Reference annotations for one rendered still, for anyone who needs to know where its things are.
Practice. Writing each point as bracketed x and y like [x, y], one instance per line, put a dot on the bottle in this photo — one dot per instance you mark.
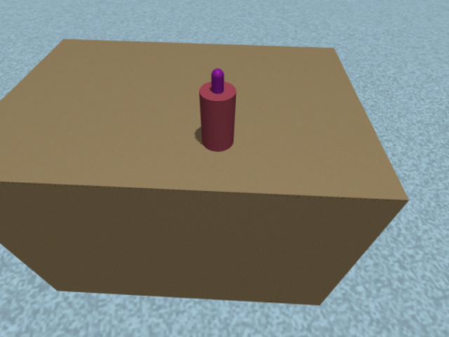
[217, 106]

